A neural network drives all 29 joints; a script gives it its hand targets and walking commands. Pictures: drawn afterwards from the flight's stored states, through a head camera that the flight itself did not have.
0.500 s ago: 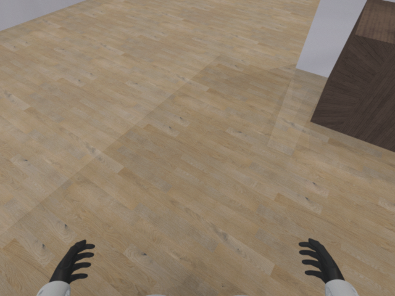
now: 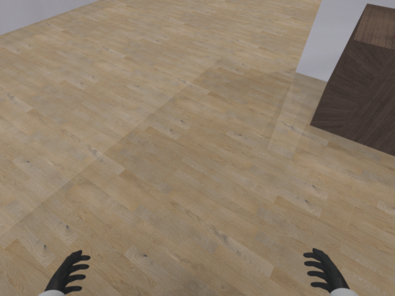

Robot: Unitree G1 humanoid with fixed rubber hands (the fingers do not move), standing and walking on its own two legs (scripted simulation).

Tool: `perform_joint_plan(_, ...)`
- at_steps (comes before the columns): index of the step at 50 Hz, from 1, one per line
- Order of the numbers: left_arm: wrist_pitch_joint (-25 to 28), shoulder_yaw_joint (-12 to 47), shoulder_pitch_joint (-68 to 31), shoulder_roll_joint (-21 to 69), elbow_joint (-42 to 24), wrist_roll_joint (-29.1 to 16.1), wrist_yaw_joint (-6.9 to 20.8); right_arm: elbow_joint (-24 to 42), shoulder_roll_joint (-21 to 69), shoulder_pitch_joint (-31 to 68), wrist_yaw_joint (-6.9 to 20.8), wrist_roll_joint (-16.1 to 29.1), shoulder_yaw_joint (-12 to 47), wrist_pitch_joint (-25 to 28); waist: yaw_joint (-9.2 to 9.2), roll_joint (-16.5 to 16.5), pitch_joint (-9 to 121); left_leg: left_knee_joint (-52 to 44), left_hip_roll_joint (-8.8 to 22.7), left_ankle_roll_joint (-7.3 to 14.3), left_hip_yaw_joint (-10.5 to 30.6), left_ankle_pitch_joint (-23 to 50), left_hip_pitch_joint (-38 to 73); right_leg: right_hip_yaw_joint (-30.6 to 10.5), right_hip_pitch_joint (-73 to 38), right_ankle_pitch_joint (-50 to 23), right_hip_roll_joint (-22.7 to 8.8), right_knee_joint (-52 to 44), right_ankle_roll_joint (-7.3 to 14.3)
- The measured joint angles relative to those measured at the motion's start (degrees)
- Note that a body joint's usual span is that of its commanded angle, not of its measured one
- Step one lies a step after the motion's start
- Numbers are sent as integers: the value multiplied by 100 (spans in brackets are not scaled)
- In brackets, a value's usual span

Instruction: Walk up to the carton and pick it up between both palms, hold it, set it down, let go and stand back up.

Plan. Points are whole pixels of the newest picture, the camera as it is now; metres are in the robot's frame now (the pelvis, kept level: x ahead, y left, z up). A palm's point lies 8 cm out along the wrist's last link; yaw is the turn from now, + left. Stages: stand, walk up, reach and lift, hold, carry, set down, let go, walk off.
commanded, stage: stand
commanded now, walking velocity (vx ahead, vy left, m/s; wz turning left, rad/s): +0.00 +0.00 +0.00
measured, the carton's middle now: out of the picture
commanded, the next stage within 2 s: walk up in 1.16 s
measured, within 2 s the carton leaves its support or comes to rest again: neither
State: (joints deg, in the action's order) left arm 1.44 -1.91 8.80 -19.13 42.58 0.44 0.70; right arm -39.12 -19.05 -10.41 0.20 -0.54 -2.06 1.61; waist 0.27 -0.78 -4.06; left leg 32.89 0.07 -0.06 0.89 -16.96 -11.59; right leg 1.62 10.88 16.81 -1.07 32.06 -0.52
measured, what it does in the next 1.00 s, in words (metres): stands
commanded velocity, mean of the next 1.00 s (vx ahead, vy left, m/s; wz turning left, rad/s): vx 0.00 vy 0.00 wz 0.00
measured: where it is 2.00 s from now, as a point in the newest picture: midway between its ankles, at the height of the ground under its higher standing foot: outside the picture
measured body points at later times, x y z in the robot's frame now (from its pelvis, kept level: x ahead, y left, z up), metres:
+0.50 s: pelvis +0.00 +0.00 +0.01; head +0.00 +0.00 +0.46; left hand +0.13 +0.30 -0.09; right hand +0.14 -0.29 -0.09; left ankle +0.01 +0.12 -0.73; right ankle +0.01 -0.12 -0.73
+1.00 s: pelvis +0.00 +0.00 +0.01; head +0.00 +0.00 +0.46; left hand +0.10 +0.31 -0.10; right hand +0.12 -0.30 -0.10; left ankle +0.01 +0.12 -0.73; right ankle +0.01 -0.13 -0.73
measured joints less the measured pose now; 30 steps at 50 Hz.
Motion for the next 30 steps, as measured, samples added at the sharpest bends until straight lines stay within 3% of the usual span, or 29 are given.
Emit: perform_joint_plan(30, -11, 95, -130, -154, 904, -18, -42, -887, -153, 161, -33, 44, 66, -28, -2, -7, 14, -668, -35, 20, -2, 364, 310, 21, -317, -346, -50, -655, -40)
